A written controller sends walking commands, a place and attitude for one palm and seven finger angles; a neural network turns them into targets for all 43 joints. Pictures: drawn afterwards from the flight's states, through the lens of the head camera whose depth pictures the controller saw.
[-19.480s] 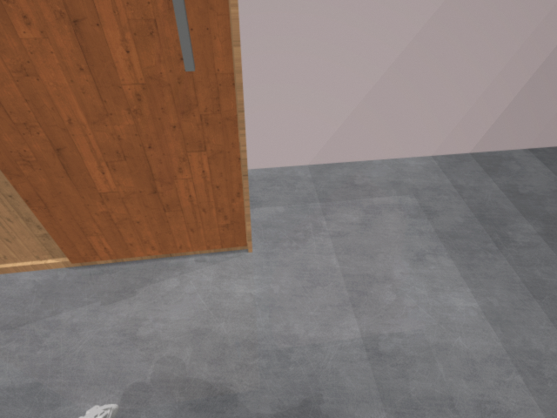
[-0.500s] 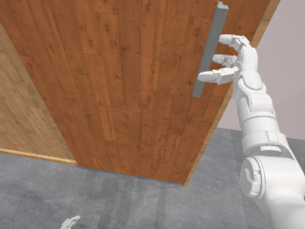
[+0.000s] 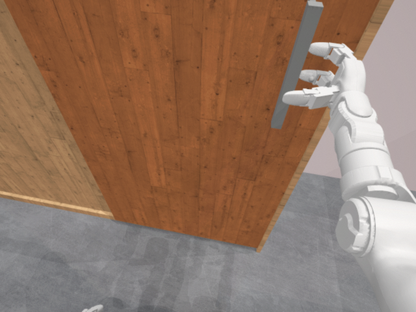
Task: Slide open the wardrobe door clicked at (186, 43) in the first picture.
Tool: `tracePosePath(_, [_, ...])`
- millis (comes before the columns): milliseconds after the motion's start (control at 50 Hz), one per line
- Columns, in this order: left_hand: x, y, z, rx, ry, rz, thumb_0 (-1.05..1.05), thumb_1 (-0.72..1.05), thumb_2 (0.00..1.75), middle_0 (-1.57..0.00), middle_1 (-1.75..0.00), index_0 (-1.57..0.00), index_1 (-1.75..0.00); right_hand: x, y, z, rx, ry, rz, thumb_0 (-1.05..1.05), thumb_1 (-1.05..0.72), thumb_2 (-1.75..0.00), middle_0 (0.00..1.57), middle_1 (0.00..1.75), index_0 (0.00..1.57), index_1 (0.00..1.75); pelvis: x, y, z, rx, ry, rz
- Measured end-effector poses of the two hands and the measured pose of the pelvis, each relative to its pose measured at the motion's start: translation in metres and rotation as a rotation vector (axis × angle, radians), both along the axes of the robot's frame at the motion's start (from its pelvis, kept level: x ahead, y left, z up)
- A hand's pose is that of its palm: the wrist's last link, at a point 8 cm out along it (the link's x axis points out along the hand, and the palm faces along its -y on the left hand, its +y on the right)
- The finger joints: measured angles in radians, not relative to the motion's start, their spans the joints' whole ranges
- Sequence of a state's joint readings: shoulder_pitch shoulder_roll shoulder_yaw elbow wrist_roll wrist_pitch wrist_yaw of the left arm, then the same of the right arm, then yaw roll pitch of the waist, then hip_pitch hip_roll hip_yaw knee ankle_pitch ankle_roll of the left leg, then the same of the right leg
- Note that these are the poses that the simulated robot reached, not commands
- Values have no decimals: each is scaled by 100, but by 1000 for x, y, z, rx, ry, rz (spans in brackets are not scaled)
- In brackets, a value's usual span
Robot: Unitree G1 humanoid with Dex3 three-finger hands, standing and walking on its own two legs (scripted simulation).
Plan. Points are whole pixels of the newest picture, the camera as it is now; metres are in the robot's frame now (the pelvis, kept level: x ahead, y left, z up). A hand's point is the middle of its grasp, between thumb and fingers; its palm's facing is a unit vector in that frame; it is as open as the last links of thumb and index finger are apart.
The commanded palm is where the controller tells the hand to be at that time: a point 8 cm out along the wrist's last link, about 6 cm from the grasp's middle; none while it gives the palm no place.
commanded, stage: slide the fingers in behind the handle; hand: right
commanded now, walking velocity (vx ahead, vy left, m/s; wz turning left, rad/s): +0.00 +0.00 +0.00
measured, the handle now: (291, 71) +0.53 -0.08 +0.22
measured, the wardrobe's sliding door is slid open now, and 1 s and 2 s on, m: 0.00 0.00 0.00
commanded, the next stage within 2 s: grip the handle and tug to test in 1.62 s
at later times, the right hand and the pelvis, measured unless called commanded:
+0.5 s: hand (302, 81) +0.48 -0.09 +0.23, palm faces +0.04 +1.00 +0.02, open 14.0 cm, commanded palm +0.45 -0.15 +0.22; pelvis +0.00 -0.01 +0.00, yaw +0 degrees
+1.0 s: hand (293, 80) +0.47 -0.08 +0.23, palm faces +0.05 +1.00 +0.01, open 14.2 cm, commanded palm +0.44 -0.12 +0.22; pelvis +0.01 +0.00 +0.00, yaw -1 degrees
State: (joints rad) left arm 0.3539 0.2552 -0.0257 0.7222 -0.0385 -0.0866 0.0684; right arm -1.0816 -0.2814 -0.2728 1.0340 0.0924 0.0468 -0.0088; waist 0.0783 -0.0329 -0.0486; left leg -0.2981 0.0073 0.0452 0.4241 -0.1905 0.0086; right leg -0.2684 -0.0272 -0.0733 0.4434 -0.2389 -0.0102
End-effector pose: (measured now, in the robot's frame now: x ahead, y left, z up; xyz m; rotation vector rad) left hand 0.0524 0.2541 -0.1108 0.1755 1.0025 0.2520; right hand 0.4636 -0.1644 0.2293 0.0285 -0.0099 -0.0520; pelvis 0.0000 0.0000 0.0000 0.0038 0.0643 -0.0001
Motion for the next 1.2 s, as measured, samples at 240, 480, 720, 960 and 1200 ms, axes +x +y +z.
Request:
tracePosePath(240, [-3,-7,-1,-13,-10,-5,1,91,90,-20,-30,-20,-30,-17,-2,-4,-12,-17,17,-1,50,-30,31,120,31,120,-3,-5,0,3,-20,-1])
tracePosePath(480, [31,-19,3,-26,-82,-57,1,91,90,-20,-30,-20,-30,-11,17,1,-6,10,14,-1,50,-30,30,120,30,120,-1,-7,0,-1,-11,-6])
tracePosePath(720, [35,-17,0,-38,-49,-55,1,91,90,-20,-30,-20,-30,-10,27,-2,-9,-5,22,-1,50,-30,30,120,30,120,8,-4,1,0,-12,-3])
tracePosePath(960, [50,-13,1,-42,-67,-65,1,91,90,-20,-30,-20,-30,-17,35,4,-20,-6,4,-1,50,-30,29,119,27,118,11,1,1,-1,-28,-9])
tracePosePath(1200, [61,-13,3,-36,-75,-98,1,91,90,-20,-30,-20,-30,-17,42,5,-39,17,-1,-1,50,-30,26,118,26,119,8,5,1,-2,-27,-28])
